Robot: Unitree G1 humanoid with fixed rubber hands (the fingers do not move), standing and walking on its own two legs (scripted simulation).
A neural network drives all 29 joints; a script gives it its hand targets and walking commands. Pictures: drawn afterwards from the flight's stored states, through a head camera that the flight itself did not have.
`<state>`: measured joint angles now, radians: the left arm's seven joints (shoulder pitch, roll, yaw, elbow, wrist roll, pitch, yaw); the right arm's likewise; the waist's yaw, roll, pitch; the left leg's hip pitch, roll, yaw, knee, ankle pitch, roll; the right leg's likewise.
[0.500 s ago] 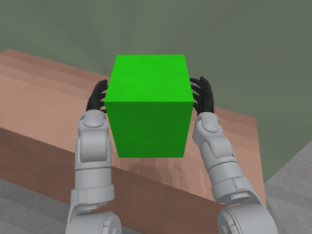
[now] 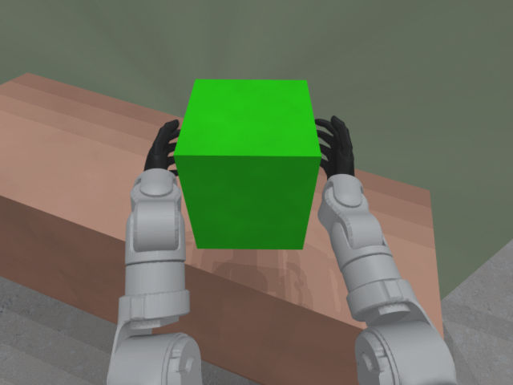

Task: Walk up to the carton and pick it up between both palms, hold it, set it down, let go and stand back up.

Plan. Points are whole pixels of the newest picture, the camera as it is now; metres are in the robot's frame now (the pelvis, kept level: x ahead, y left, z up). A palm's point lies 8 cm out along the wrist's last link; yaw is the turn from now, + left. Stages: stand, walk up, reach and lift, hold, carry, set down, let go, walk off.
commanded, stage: hold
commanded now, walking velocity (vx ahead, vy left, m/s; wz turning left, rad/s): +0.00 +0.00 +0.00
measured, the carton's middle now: (250, 166) +0.41 +0.01 +0.14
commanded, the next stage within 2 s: none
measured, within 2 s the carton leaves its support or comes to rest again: neither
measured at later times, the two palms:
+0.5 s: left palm (164, 178) +0.36 +0.13 +0.16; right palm (343, 180) +0.36 -0.13 +0.17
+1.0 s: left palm (158, 171) +0.37 +0.14 +0.17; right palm (338, 166) +0.37 -0.12 +0.18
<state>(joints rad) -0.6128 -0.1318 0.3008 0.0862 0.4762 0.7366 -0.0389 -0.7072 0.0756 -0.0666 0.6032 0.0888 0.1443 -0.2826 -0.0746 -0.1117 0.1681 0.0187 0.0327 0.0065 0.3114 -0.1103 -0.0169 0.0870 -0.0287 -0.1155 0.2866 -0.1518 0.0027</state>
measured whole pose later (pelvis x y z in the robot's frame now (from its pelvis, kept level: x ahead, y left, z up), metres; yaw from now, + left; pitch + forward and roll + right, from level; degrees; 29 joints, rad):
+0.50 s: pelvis +0.01 +0.00 +0.00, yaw +0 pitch -14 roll -1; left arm -0.52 -0.14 0.26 -0.01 0.47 0.76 -0.04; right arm -0.63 0.07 -0.01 0.51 0.14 0.16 -0.30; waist -0.10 -0.10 0.18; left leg 0.05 0.04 0.01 0.34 -0.14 -0.01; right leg 0.13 -0.02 -0.11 0.28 -0.16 0.01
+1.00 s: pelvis +0.01 +0.00 +0.00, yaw +0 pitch -13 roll -1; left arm -0.58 -0.13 0.29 0.04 0.47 0.75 -0.04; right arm -0.69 0.07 -0.02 0.57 0.12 0.15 -0.30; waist -0.09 -0.12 0.16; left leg 0.04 0.04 0.00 0.32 -0.13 -0.02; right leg 0.13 -0.02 -0.12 0.26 -0.15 0.00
